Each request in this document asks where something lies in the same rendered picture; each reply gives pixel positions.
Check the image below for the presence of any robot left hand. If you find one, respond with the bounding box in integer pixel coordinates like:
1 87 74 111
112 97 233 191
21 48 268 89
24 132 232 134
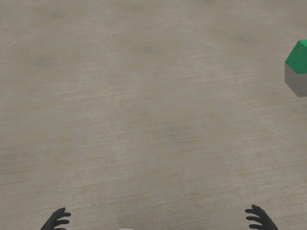
40 207 71 230

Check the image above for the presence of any carton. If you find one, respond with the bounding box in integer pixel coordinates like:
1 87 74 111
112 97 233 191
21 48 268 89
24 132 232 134
285 39 307 75

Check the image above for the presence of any robot right hand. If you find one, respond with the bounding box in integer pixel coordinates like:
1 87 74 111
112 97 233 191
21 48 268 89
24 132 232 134
245 204 278 230

